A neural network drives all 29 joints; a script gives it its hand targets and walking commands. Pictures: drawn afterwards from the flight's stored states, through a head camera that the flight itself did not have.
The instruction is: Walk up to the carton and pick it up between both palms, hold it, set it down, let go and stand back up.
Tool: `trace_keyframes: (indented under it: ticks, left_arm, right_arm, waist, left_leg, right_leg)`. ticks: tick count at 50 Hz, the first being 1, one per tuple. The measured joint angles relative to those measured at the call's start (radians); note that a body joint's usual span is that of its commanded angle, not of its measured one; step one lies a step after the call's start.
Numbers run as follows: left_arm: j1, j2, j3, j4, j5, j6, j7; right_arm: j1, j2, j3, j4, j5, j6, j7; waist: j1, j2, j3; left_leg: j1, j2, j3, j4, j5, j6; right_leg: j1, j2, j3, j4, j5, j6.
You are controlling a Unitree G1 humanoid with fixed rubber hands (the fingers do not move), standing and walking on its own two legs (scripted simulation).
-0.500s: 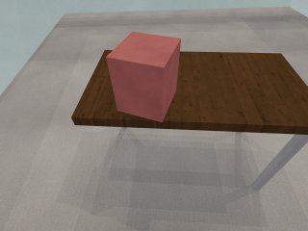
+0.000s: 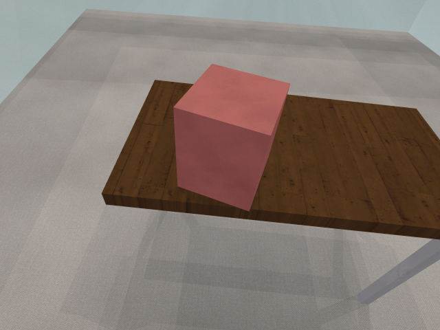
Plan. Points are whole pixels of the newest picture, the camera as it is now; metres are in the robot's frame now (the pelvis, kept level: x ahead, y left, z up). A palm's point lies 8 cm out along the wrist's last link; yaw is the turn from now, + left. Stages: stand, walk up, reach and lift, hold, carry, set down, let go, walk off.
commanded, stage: walk up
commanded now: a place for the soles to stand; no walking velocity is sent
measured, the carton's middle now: (230, 138) +0.56 -0.01 +0.04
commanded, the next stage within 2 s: none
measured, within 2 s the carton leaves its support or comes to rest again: neither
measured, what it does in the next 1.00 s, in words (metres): walks ahead: right foot, then left foot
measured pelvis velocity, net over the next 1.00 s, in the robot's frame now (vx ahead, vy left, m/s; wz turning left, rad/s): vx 0.14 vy -0.05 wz -0.06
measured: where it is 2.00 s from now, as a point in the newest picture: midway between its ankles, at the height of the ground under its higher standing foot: outside the picture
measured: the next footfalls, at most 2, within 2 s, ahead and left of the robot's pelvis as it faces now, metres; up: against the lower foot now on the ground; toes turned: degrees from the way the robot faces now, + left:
right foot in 0.28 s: +0.18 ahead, -0.16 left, +0.00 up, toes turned -1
left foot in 0.96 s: +0.27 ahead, +0.04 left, +0.00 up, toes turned -7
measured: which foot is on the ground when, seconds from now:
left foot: down 0.00-0.30, up 0.32-0.94, down 0.96-1.00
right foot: up 0.00-0.26, down 0.28-1.00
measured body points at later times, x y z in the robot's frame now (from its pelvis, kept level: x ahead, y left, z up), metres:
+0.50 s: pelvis +0.12 -0.10 +0.01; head +0.13 -0.15 +0.45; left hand +0.17 +0.24 -0.07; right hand +0.18 -0.41 -0.14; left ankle +0.12 +0.09 -0.66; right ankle +0.14 -0.16 -0.74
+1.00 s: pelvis +0.14 -0.05 -0.01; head +0.16 -0.05 +0.44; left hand +0.23 +0.28 -0.11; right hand +0.20 -0.37 -0.13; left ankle +0.23 +0.05 -0.74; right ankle +0.14 -0.15 -0.73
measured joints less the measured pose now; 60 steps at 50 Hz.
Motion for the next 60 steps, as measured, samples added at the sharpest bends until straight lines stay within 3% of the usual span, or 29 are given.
trace_keyframes:
  ticks: [9, 14, 16, 19, 21, 29, 36, 45, 48, 54, 60]
  left_arm:
    - [-0.046, 0.000, 0.000, -0.010, 0.000, 0.003, -0.006]
    - [-0.066, 0.001, 0.000, -0.038, 0.000, -0.004, -0.007]
    - [-0.059, -0.009, 0.000, -0.039, 0.000, -0.023, 0.002]
    - [-0.005, -0.014, 0.000, -0.039, 0.000, -0.029, 0.008]
    - [0.028, -0.014, 0.000, -0.040, 0.000, -0.028, 0.016]
    - [0.085, -0.014, 0.000, -0.041, 0.000, -0.028, 0.049]
    - [0.083, -0.015, 0.000, -0.052, 0.000, -0.028, 0.070]
    - [0.045, -0.019, 0.000, -0.054, 0.000, -0.026, 0.075]
    - [0.019, -0.020, 0.000, -0.054, 0.000, -0.016, 0.066]
    - [-0.026, -0.019, 0.000, -0.051, 0.000, -0.002, 0.041]
    - [-0.026, -0.019, 0.000, -0.007, 0.000, 0.001, 0.036]
  right_arm:
    - [0.006, -0.002, 0.000, -0.065, 0.004, -0.003, -0.010]
    - [-0.002, -0.009, 0.000, -0.108, 0.004, 0.006, -0.012]
    - [-0.022, -0.017, 0.000, -0.113, 0.004, 0.020, -0.014]
    - [-0.031, -0.017, 0.000, -0.120, 0.004, 0.038, -0.014]
    - [-0.033, -0.027, 0.000, -0.123, 0.004, 0.040, -0.014]
    - [-0.072, -0.041, 0.000, -0.119, 0.010, 0.065, -0.015]
    - [-0.093, -0.041, 0.000, -0.096, 0.010, 0.094, -0.024]
    - [-0.124, -0.040, 0.000, -0.081, 0.004, 0.100, -0.024]
    - [-0.129, -0.038, 0.000, -0.064, -0.001, 0.086, -0.024]
    - [-0.177, 0.014, 0.000, -0.024, -0.007, 0.081, -0.025]
    - [-0.217, 0.018, 0.000, -0.018, -0.008, 0.080, -0.025]
  waist:
    - [0.001, -0.009, 0.050]
    - [0.002, -0.001, 0.047]
    - [0.003, 0.033, 0.060]
    - [0.003, 0.049, 0.041]
    - [0.002, 0.063, 0.029]
    - [0.001, 0.102, 0.048]
    - [0.000, 0.115, 0.048]
    - [0.000, 0.112, 0.047]
    - [0.001, 0.120, 0.048]
    - [0.001, 0.069, 0.046]
    - [0.001, 0.051, 0.046]
  left_leg:
    - [0.083, 0.000, 0.001, -0.012, -0.067, -0.002]
    - [0.092, 0.002, 0.009, 0.006, -0.109, -0.014]
    - [0.045, 0.019, -0.007, 0.158, -0.135, -0.014]
    - [-0.050, 0.001, -0.015, 0.407, -0.191, -0.014]
    - [-0.104, 0.001, -0.023, 0.457, -0.148, -0.014]
    - [-0.252, 0.001, -0.045, 0.456, -0.002, -0.014]
    - [-0.254, 0.001, -0.045, 0.408, 0.008, -0.014]
    - [-0.213, 0.003, -0.046, 0.185, -0.022, -0.014]
    - [-0.130, 0.010, -0.067, 0.034, 0.098, -0.010]
    - [-0.130, 0.001, -0.047, 0.031, 0.091, 0.001]
    - [-0.131, 0.001, -0.033, 0.031, 0.101, 0.001]
  right_leg:
    - [-0.023, -0.010, 0.001, -0.107, -0.001, 0.016]
    - [-0.011, -0.021, -0.001, -0.330, 0.020, 0.001]
    - [0.006, 0.003, -0.018, -0.342, 0.081, -0.022]
    - [0.057, 0.007, -0.016, -0.364, 0.053, -0.048]
    - [0.099, 0.007, -0.015, -0.413, 0.057, -0.054]
    - [0.173, 0.031, -0.017, -0.494, 0.068, -0.061]
    - [0.175, 0.087, -0.017, -0.494, 0.056, -0.073]
    - [0.175, 0.091, -0.017, -0.494, 0.054, -0.053]
    - [0.175, 0.096, -0.019, -0.469, 0.038, -0.031]
    - [0.175, 0.072, -0.016, -0.467, -0.043, -0.025]
    - [0.177, 0.059, -0.016, -0.480, 0.010, -0.021]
